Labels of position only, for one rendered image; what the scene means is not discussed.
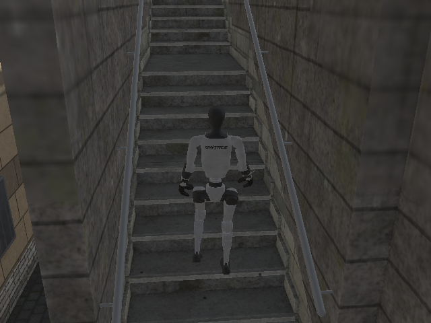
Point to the stairs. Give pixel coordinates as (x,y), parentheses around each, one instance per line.
(200,299)
(188,25)

